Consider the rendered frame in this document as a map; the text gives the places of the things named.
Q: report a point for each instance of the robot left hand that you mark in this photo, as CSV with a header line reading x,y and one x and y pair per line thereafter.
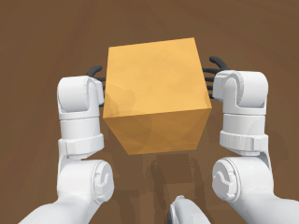
x,y
92,72

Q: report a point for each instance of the robot left forearm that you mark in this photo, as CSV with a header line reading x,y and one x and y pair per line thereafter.
x,y
78,101

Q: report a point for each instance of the carton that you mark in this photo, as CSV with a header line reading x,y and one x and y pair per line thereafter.
x,y
156,99

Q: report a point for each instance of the robot right hand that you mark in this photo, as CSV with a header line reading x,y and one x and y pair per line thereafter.
x,y
223,67

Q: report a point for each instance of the right robot shin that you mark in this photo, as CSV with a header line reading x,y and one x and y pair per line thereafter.
x,y
180,197

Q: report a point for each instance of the robot left upper arm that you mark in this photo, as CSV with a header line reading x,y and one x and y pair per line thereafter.
x,y
82,187

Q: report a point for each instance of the robot right upper arm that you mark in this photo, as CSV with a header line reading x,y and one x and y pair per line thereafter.
x,y
247,185

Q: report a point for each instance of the right robot thigh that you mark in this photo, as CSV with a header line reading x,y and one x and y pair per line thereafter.
x,y
184,211

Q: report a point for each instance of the robot right forearm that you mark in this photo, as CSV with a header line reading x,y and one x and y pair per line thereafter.
x,y
244,98

